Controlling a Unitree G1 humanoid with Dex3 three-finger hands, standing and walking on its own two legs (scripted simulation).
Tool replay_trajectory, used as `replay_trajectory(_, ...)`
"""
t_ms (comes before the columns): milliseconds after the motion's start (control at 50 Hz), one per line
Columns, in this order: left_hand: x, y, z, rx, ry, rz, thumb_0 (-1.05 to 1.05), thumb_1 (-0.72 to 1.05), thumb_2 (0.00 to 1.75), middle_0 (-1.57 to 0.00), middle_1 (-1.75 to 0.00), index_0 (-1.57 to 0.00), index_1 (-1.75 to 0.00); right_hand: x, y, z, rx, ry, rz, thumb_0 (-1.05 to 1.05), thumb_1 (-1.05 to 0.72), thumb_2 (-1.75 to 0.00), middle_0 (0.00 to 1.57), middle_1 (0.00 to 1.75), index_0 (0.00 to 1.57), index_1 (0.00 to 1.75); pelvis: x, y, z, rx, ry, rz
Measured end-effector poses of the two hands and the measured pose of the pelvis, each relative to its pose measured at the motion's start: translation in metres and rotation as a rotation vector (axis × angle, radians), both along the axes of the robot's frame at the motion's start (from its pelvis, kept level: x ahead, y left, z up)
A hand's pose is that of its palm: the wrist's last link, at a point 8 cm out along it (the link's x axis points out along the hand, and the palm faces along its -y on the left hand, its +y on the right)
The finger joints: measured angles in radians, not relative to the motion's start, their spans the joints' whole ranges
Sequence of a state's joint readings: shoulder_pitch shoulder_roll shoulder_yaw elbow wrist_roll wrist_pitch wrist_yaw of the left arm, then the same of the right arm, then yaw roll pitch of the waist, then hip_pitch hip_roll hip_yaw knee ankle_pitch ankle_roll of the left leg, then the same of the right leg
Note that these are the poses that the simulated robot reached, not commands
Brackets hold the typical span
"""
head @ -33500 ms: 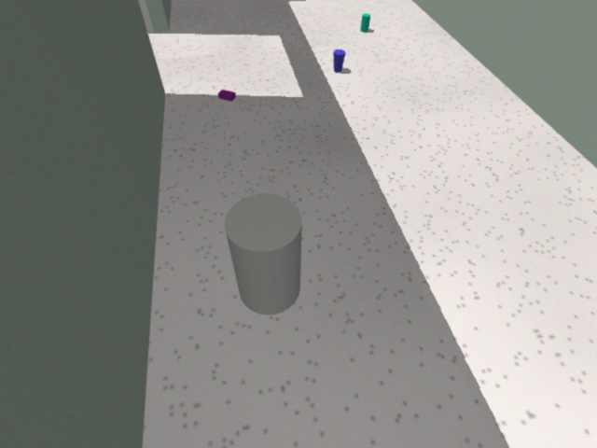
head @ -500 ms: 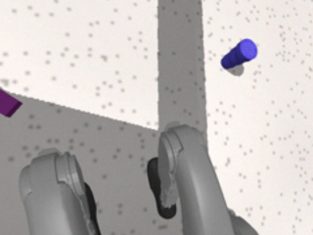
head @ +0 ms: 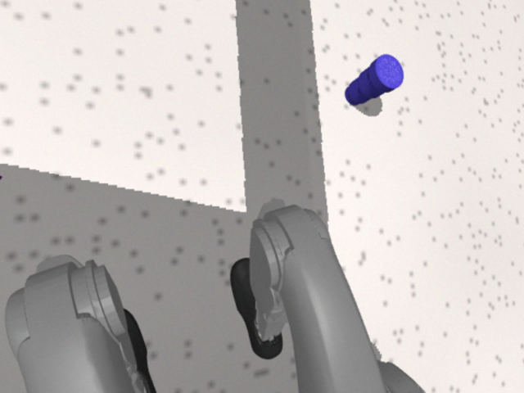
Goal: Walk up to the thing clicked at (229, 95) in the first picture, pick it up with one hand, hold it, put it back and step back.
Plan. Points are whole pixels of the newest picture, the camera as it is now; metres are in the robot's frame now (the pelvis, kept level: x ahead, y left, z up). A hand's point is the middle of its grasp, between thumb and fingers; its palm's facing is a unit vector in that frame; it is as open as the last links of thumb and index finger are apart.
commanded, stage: rise first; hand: left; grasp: from above
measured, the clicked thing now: out of the picture +0.46 +0.35 -0.29
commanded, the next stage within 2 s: none
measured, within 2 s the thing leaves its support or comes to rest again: neither
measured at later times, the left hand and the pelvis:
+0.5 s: hand out of the picture +0.43 +0.37 -0.19, palm faces -0.22 -0.36 -0.91, open 13.8 cm; pelvis +0.00 +0.00 +0.00, yaw +0 degrees
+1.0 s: hand out of the picture +0.43 +0.37 -0.19, palm faces -0.21 -0.37 -0.91, open 13.7 cm; pelvis +0.00 +0.00 +0.01, yaw +0 degrees
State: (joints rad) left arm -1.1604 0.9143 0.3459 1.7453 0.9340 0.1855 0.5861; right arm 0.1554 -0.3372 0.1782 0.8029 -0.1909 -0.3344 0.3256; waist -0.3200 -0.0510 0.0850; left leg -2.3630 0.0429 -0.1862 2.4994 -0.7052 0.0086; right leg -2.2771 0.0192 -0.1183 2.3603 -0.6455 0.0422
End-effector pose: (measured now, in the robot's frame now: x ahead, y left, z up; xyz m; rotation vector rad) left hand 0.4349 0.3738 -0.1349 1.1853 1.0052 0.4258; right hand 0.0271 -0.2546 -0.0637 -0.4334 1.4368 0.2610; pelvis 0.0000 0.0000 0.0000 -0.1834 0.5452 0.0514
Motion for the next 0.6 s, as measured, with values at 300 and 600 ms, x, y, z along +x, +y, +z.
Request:
replay_trajectory(300, 0.0017, -0.0017, 0.0031, 0.003, 0.006, 0.013, 0.00, -0.51, 0.93, -0.13, -1.11, -0.14, -1.10, -0.0046, 0.0030, 0.0062, 0.014, -0.002, 0.002, 0.00, -0.93, -0.90, 0.20, 0.30, 0.20, 0.30, -0.0015, 0.0005, 0.0035, -0.006, -0.002, -0.003)
replay_trajectory(600, -0.0043, -0.0006, 0.0043, 0.005, 0.005, 0.016, 0.00, -0.51, 0.93, -0.13, -1.12, -0.14, -1.10, -0.0047, 0.0014, 0.0076, 0.021, -0.013, 0.011, 0.00, -0.93, -0.90, 0.20, 0.30, 0.20, 0.30, -0.0035, -0.0010, 0.0049, -0.001, -0.009, -0.002)
